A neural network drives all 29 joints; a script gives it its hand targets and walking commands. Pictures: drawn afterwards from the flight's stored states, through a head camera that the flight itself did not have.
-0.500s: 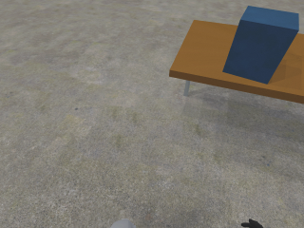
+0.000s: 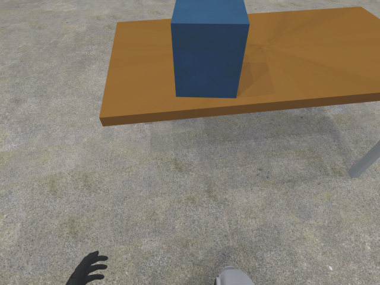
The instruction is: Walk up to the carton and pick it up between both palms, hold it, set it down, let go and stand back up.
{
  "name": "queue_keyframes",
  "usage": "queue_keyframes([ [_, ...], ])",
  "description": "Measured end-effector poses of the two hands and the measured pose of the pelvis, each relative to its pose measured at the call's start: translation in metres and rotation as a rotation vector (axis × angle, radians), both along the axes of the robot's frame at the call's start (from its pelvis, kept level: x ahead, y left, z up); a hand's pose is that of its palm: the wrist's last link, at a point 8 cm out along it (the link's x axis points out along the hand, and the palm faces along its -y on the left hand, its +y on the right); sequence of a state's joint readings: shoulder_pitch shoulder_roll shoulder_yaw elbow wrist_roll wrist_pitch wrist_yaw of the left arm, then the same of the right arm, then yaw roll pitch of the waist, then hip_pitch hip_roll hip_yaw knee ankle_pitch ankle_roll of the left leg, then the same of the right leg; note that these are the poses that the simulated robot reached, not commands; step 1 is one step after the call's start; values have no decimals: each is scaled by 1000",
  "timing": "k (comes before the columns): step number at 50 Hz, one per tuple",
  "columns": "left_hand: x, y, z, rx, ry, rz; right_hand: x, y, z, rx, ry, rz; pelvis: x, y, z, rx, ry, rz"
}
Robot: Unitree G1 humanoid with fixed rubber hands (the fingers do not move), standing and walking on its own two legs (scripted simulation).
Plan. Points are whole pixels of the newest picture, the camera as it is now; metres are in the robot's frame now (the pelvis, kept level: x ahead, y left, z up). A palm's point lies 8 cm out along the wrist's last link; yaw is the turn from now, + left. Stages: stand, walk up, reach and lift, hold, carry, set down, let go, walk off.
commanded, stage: walk up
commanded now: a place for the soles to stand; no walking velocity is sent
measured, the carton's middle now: (207, 49) +0.80 -0.11 +0.07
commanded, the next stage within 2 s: none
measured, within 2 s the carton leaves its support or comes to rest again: neither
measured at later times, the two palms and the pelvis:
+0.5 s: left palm (105, 262) +0.22 +0.20 -0.13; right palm (315, 207) +0.29 -0.32 -0.07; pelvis +0.18 -0.06 +0.00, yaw -3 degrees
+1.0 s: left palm (148, 174) +0.42 +0.10 -0.08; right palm (343, 202) +0.31 -0.42 -0.11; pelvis +0.26 -0.14 +0.00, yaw -2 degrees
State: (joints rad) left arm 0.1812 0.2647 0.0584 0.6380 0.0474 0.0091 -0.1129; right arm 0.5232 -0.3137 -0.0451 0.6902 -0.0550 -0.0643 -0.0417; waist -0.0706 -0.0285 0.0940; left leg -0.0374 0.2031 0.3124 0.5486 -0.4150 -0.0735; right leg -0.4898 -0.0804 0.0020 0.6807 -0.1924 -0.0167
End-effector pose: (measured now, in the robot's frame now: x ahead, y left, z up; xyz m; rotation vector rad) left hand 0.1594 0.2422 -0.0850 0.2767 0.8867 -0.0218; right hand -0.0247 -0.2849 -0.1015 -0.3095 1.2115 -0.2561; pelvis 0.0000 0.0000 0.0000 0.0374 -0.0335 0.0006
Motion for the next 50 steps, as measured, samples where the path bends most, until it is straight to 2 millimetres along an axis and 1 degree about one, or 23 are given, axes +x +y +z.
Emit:
queue_keyframes([
  [1,15,-9,-2,8,-16,-6,8,-7,-8,7,7,-7,11,-8,-5,2,2,-7],
  [3,36,-25,-6,26,-33,-2,29,-18,-21,29,14,-4,28,-21,-12,-25,-10,-28],
  [5,43,-33,-8,37,-26,32,59,-23,-23,60,-14,2,44,-32,-13,-14,-16,-40],
  [7,40,-35,-7,45,4,85,97,-27,-18,77,-68,26,59,-40,-8,-6,-22,-48],
  [10,29,-32,-2,69,60,145,158,-33,-1,87,-178,68,80,-48,2,-12,-24,-57],
  [13,20,-29,-1,80,115,183,209,-36,15,82,-259,108,101,-54,8,-25,-18,-67],
  [15,17,-30,-3,81,146,194,235,-38,22,75,-287,123,115,-57,10,-34,-13,-70],
  [17,18,-32,-7,73,173,198,257,-38,27,70,-300,133,128,-59,12,-42,-7,-68],
  [19,23,-34,-12,57,195,199,276,-36,30,63,-305,143,141,-60,11,-48,-4,-66],
  [22,37,-37,-25,24,219,196,300,-32,31,41,-312,153,162,-60,6,-54,-4,-64],
  [24,52,-38,-38,6,230,182,312,-32,28,14,-321,147,178,-58,-2,-51,-7,-58],
  [25,60,-40,-44,0,235,166,314,-32,27,0,-321,139,184,-58,-5,-31,-14,-61],
  [27,80,-46,-49,-6,247,122,312,-38,26,-32,-314,113,194,-57,-7,-26,-25,-86],
  [30,116,-52,-44,10,251,42,293,-52,29,-64,-274,14,209,-61,-2,-43,-35,-110],
  [33,163,-58,-32,21,191,-5,266,-64,32,-75,-193,-49,221,-71,5,-40,-36,-112],
  [35,192,-65,-24,19,144,-19,250,-73,32,-72,-132,-79,228,-79,9,-39,-34,-107],
  [36,205,-71,-20,15,122,-21,244,-78,31,-66,-106,-90,232,-83,9,-39,-32,-104],
  [38,227,-85,-14,9,83,-26,241,-87,27,-46,-73,-101,238,-92,9,-36,-26,-96],
  [40,244,-101,-11,13,50,-31,246,-98,19,-18,-62,-98,244,-102,6,-31,-22,-86],
  [43,262,-123,-11,37,0,-18,265,-118,-2,23,-68,-70,253,-120,-7,-26,-24,-72],
  [46,265,-140,-6,55,-19,5,296,-130,-14,53,-103,-40,256,-132,-10,-39,-31,-56],
  [48,265,-143,1,61,-39,41,317,-133,-14,61,-122,-7,258,-136,-8,-23,-30,-46],
  [50,263,-142,8,75,-55,69,337,-135,-11,64,-148,25,259,-139,-5,-16,-26,-36],
])
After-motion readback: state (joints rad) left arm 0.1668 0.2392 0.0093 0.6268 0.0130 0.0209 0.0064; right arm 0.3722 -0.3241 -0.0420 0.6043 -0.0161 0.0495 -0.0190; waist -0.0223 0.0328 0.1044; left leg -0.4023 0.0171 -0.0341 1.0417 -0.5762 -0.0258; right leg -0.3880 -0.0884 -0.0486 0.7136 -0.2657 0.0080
